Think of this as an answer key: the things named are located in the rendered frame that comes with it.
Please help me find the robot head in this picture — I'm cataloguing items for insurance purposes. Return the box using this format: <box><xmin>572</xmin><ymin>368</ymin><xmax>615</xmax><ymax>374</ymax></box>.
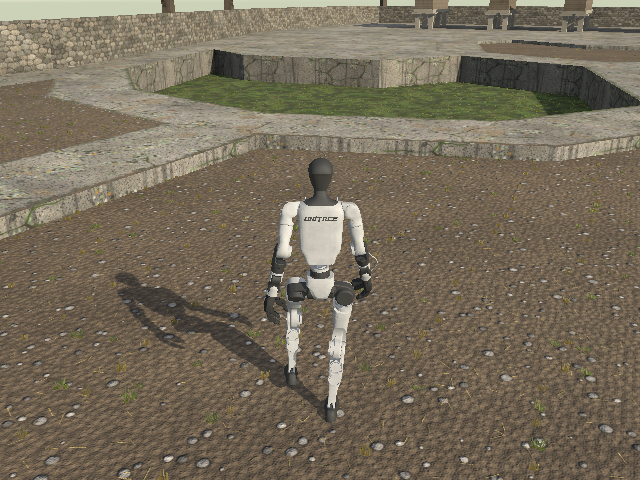
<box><xmin>303</xmin><ymin>158</ymin><xmax>338</xmax><ymax>206</ymax></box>

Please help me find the robot right forearm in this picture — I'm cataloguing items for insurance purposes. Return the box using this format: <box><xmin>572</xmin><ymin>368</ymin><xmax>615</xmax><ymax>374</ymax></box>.
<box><xmin>355</xmin><ymin>241</ymin><xmax>371</xmax><ymax>281</ymax></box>

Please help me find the robot left upper arm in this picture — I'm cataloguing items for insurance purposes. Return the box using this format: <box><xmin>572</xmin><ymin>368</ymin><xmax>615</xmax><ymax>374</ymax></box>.
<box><xmin>276</xmin><ymin>201</ymin><xmax>300</xmax><ymax>259</ymax></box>

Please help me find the robot left shin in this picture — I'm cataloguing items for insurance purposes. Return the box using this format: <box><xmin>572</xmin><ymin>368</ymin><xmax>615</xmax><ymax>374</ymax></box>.
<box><xmin>286</xmin><ymin>311</ymin><xmax>300</xmax><ymax>373</ymax></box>

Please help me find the robot right hand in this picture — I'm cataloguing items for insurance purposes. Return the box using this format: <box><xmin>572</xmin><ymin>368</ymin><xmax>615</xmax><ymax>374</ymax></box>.
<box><xmin>351</xmin><ymin>277</ymin><xmax>372</xmax><ymax>300</ymax></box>

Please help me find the robot left forearm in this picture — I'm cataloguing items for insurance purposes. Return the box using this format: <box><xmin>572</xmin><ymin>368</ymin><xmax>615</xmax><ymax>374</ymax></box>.
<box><xmin>266</xmin><ymin>243</ymin><xmax>286</xmax><ymax>297</ymax></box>

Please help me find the robot right upper arm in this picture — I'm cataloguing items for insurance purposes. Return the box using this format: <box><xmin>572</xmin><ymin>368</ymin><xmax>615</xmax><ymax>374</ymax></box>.
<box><xmin>341</xmin><ymin>201</ymin><xmax>366</xmax><ymax>256</ymax></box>

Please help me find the robot left hand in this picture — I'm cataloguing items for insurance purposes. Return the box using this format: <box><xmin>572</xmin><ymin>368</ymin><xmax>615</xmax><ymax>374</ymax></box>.
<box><xmin>264</xmin><ymin>295</ymin><xmax>288</xmax><ymax>325</ymax></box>

